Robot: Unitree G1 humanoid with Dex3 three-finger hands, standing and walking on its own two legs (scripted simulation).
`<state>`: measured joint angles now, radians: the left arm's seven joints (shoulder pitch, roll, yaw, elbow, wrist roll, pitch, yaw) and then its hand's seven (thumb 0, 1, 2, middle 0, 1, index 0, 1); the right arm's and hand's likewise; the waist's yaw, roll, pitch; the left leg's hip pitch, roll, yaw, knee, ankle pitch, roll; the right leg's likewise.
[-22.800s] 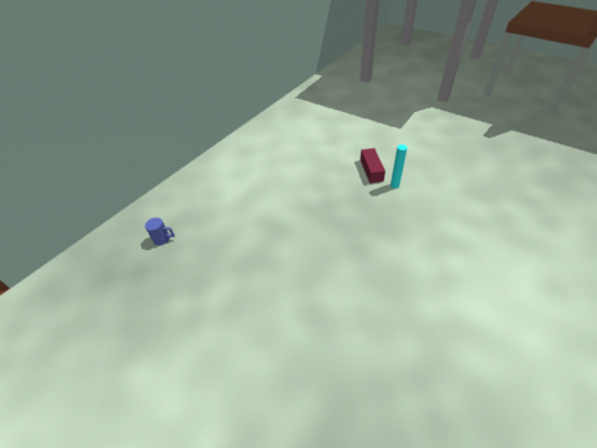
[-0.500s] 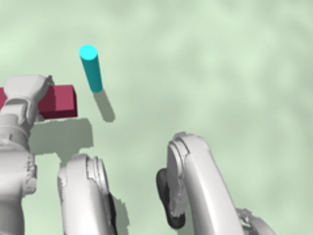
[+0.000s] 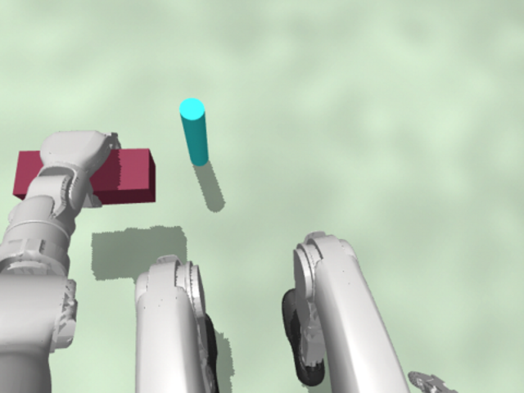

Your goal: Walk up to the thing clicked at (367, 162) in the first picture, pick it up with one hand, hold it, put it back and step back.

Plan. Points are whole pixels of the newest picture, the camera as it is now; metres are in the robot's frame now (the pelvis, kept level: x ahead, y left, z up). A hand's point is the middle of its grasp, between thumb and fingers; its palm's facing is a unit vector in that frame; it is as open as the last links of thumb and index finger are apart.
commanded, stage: lift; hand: left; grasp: from above
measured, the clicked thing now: (92, 178) +0.47 +0.27 -0.17
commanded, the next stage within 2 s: hold in 1.40 s
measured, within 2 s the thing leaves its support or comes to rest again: neither
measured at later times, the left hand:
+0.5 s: hand (18, 184) +0.39 +0.26 +0.04, palm faces -0.45 -0.05 -0.89, open 10.5 cm
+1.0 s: hand out of the picture +0.35 +0.25 +0.21, palm faces -0.46 -0.05 -0.89, open 10.5 cm
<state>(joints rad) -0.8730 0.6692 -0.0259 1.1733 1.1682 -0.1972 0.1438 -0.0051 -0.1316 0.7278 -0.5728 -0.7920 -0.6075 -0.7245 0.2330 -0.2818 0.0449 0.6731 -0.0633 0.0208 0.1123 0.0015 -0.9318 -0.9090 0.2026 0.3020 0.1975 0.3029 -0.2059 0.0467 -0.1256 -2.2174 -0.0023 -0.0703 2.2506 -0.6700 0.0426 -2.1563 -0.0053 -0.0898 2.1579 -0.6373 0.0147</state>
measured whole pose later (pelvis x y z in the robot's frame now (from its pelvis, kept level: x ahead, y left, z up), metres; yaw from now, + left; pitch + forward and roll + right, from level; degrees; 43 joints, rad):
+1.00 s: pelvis +0.04 +0.00 +0.29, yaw +4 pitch +17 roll -2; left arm -0.35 0.46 -0.18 0.81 1.04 -0.12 0.11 -0.01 -0.14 0.73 -0.58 -0.78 -0.62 -0.72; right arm 0.24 -0.25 -0.03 0.73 0.05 -0.01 -0.05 0.01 -0.92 -0.91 0.20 0.30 0.20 0.30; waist -0.07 0.04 -0.16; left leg -1.04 0.01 -0.01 1.23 -0.50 0.03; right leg -1.02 0.02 -0.01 1.18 -0.46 0.01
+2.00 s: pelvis +0.08 +0.00 +0.37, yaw +4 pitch +6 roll +0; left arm -0.24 0.43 -0.21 0.67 1.01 -0.12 0.00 -0.01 -0.13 0.72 -0.57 -0.79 -0.61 -0.72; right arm 0.22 -0.26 -0.04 0.69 0.07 0.07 -0.06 0.01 -0.91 -0.90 0.20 0.30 0.20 0.30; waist -0.02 0.04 -0.07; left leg -0.45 0.00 0.03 0.69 -0.34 0.02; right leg -0.47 0.01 0.03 0.68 -0.32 0.01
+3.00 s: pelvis +0.07 +0.00 +0.39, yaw +3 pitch +1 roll +0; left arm -0.20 0.43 -0.22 0.57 0.98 -0.12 -0.06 -0.01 -0.11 0.71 -0.55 -0.80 -0.59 -0.73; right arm 0.16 -0.26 -0.01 0.69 0.08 0.08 -0.09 0.01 -0.92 -0.90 0.20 0.30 0.20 0.30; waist 0.01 0.06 -0.01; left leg -0.29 0.00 0.04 0.52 -0.25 0.01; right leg -0.32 0.01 0.03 0.53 -0.23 0.00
